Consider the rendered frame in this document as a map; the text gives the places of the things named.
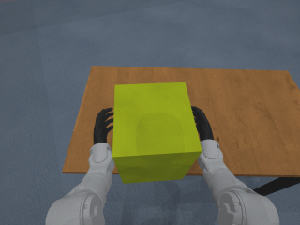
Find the robot right forearm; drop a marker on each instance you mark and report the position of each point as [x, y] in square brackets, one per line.
[216, 175]

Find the robot left forearm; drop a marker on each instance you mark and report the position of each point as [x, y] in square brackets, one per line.
[99, 177]

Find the robot left hand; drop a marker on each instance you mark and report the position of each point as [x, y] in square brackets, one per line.
[100, 129]

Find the carton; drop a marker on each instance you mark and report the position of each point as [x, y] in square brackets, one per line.
[155, 137]

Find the left robot upper arm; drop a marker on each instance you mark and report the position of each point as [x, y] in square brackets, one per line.
[83, 209]

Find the table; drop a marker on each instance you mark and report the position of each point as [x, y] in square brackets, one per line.
[254, 116]

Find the right robot upper arm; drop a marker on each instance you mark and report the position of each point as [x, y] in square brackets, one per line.
[242, 208]

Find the robot right hand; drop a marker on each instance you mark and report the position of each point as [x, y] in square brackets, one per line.
[202, 126]

